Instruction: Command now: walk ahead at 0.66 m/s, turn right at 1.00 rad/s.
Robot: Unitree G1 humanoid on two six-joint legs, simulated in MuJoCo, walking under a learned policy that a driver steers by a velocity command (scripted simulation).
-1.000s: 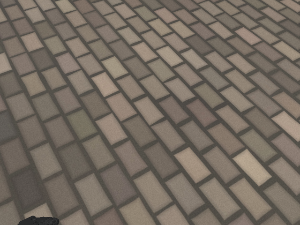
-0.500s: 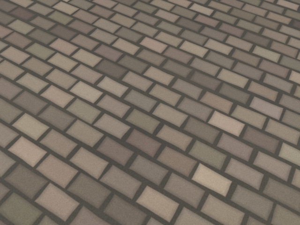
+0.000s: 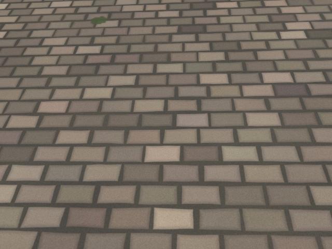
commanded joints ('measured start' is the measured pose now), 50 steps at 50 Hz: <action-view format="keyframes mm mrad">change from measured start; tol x32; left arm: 1 -66 188 53 -79 -4 -35 3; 24 -525 13 -43 -178 17 -27 -92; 30 111 184 54 49 -4 -43 -6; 50 108 212 25 194 8 -140 48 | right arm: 1 -170 -46 0 -104 14 -28 1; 7 267 -195 -39 -2 -3 -78 -61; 50 -40 -97 20 -61 12 -101 -22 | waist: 1 18 -158 51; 8 -152 317 -43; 24 -105 43 230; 31 54 -269 -180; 50 -86 -118 -56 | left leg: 1 -46 -20 -18 -157 -4 -5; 6 653 0 -24 -422 1 53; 9 635 443 -712 -717 -627 151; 23 582 230 233 -810 230 137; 28 637 286 318 -283 1422 142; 29 495 293 293 13 1340 150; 31 -239 -11 205 706 -209 49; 50 313 -86 76 -318 260 178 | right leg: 1 -18 -177 302 -176 -309 -156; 5 -325 -134 343 -54 -295 -102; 8 -741 75 3 654 -281 -11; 15 -729 -130 -85 914 97 48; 23 -695 -149 -272 563 133 -17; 28 -133 40 -385 393 -73 -136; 32 658 -294 631 -81 -314 -331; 40 -98 -104 203 -264 137 -239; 50 287 -174 86 35 1258 -51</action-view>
